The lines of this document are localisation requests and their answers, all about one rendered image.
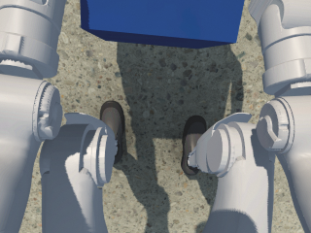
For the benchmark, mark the robot left upper arm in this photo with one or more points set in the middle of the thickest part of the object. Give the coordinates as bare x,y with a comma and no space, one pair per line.
30,113

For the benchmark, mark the carton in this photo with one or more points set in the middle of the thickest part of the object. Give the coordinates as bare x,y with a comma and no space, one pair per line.
190,24

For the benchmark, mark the robot left forearm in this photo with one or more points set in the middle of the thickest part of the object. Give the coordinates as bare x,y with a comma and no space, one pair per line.
29,32

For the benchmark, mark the robot right forearm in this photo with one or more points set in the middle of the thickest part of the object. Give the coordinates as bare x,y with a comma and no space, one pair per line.
284,30

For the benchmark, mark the right robot thigh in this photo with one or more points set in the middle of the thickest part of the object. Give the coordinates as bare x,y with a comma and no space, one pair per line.
245,193

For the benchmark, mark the robot right upper arm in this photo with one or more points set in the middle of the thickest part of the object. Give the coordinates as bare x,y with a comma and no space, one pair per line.
284,127

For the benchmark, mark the robot left shin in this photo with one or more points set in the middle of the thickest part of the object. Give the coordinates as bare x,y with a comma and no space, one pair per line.
75,118

